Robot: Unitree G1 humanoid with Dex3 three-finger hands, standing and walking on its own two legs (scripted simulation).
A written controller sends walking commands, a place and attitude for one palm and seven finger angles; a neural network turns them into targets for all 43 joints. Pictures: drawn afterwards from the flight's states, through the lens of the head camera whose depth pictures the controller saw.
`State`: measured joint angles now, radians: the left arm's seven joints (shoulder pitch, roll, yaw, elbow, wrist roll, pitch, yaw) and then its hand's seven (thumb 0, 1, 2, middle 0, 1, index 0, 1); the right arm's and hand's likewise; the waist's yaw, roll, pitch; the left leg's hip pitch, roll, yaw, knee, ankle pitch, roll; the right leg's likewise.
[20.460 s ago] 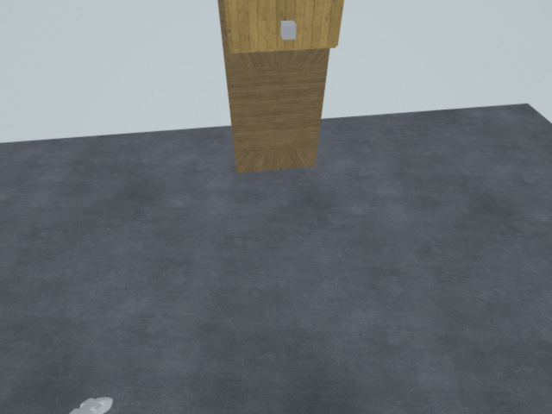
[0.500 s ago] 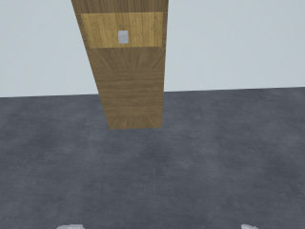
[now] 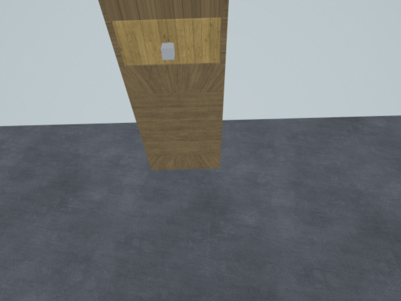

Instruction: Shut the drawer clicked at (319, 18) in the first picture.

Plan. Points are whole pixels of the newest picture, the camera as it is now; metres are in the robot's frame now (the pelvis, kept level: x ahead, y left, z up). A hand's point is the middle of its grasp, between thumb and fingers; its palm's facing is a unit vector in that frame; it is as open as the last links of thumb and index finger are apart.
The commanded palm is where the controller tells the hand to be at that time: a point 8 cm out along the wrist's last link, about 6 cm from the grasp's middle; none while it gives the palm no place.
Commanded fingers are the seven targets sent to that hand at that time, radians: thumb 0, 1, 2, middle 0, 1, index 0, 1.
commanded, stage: let the arm hang, fingers relaxed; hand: left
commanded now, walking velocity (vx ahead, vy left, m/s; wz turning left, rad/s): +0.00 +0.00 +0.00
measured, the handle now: (168, 48) +0.93 +0.17 +0.04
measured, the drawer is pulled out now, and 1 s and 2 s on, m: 0.00 0.00 0.00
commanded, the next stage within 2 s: look to check the result in 0.34 s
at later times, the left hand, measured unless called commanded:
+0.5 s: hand out of the picture +0.12 +0.22 -0.15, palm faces -0.06 -0.94 -0.34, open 7.4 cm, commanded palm none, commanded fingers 0.00 0.90 0.90 -0.20 -0.30 -0.20 -0.30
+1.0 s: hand out of the picture +0.12 +0.22 -0.15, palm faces -0.06 -0.94 -0.34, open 7.4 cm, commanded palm none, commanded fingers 0.00 0.90 0.90 -0.20 -0.30 -0.20 -0.30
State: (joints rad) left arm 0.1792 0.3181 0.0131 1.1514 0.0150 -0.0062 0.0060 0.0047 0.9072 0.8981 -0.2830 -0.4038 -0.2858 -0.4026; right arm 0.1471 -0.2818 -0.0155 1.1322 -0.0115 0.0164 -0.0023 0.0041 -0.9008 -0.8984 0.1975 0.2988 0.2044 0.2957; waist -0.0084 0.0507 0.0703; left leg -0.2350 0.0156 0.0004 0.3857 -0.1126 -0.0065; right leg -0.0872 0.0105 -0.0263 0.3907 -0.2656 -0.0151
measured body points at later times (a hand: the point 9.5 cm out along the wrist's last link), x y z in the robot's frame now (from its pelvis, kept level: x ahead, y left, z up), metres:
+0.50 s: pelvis +0.03 -0.01 +0.00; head +0.05 -0.03 +0.45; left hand +0.12 +0.27 -0.13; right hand +0.08 -0.31 -0.14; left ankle +0.06 +0.12 -0.74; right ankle -0.03 -0.11 -0.74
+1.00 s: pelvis +0.04 -0.02 +0.00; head +0.06 -0.03 +0.45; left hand +0.12 +0.26 -0.13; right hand +0.10 -0.30 -0.15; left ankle +0.06 +0.12 -0.74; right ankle -0.03 -0.11 -0.74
